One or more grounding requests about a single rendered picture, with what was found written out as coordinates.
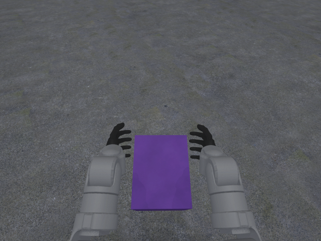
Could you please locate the carton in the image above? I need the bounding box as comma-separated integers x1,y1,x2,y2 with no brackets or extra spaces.
131,135,192,211

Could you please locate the robot right hand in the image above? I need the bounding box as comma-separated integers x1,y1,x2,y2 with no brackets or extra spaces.
189,125,216,160

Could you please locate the robot left hand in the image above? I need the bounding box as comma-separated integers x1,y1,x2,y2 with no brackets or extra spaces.
106,123,132,157

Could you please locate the robot left forearm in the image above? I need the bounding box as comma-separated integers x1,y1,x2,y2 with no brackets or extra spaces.
69,144,125,241

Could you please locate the robot right forearm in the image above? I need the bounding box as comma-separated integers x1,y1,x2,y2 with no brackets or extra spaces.
199,145,262,241

